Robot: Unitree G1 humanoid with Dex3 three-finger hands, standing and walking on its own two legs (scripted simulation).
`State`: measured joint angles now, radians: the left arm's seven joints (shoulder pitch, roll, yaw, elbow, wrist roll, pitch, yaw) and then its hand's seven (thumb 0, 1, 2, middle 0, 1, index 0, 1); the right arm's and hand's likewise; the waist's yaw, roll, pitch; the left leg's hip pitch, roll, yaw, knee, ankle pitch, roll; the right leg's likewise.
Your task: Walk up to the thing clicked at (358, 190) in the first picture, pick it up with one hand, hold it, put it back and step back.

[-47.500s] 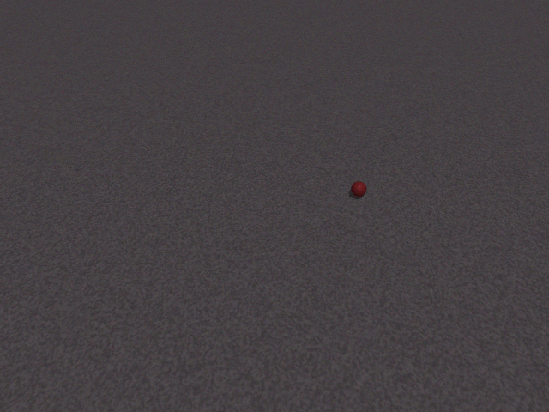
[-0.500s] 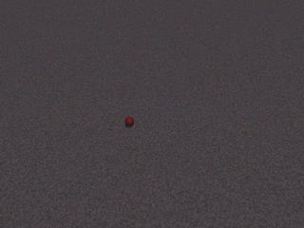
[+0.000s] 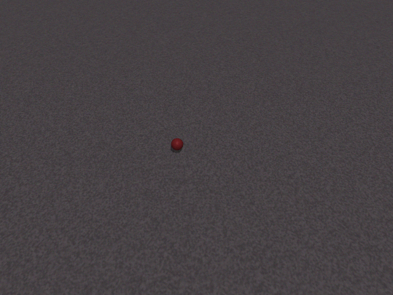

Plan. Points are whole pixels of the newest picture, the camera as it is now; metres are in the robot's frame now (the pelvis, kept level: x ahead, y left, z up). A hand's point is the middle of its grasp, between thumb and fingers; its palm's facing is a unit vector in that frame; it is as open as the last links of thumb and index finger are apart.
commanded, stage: step back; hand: left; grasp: from above
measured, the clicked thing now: (177, 144) +1.06 +0.18 -0.72
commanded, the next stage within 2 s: stand in 0.10 s
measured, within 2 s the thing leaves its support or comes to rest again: neither
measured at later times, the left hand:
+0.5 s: hand out of the picture +0.10 +0.26 -0.14, palm faces -0.04 -0.95 -0.32, open 7.4 cm
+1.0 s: hand out of the picture +0.06 +0.26 -0.14, palm faces -0.05 -0.94 -0.33, open 7.4 cm
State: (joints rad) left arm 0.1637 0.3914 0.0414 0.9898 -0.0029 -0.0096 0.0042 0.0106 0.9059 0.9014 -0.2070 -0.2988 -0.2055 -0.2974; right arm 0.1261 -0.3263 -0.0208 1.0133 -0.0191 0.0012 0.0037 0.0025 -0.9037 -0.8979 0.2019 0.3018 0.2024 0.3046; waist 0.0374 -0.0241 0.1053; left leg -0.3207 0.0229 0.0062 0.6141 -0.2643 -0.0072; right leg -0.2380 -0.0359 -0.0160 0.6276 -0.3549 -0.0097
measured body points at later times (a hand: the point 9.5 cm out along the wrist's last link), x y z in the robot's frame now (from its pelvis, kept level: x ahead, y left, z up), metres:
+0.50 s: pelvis +0.00 +0.01 +0.02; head +0.01 +0.02 +0.47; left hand +0.10 +0.31 -0.11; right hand +0.09 -0.29 -0.10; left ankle +0.04 +0.13 -0.73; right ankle -0.01 -0.13 -0.73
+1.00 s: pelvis +0.00 +0.01 +0.02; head +0.00 +0.01 +0.47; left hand +0.07 +0.31 -0.12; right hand +0.06 -0.29 -0.11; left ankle +0.04 +0.13 -0.73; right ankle -0.01 -0.13 -0.73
